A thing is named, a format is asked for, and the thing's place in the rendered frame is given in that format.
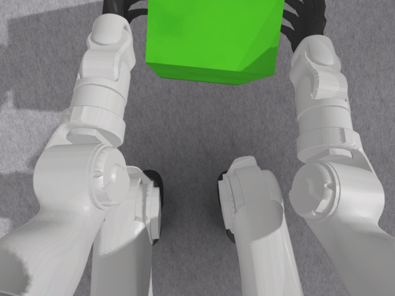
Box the robot left forearm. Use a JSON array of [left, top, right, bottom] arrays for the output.
[[33, 14, 136, 191]]

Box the left robot foot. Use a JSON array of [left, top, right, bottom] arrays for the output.
[[143, 170, 164, 245]]

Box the robot right upper arm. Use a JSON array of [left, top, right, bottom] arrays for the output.
[[289, 160, 395, 296]]

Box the robot right hand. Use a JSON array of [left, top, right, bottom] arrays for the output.
[[280, 0, 326, 53]]

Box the robot left hand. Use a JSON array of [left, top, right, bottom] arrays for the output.
[[102, 0, 148, 24]]

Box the robot right forearm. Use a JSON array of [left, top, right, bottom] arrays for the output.
[[289, 35, 376, 176]]

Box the carton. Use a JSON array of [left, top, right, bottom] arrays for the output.
[[146, 0, 285, 85]]

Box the robot left upper arm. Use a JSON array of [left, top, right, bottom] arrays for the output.
[[0, 143, 130, 296]]

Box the right robot thigh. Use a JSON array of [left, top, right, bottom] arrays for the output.
[[218, 165, 304, 296]]

